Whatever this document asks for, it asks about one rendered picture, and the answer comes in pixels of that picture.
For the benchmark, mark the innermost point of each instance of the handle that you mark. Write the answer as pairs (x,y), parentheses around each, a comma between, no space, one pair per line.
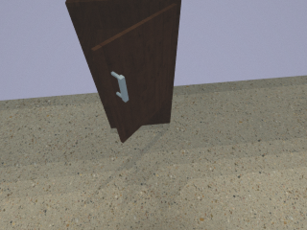
(123,87)

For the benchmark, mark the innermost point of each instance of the cupboard door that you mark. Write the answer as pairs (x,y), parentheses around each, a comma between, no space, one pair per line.
(143,54)

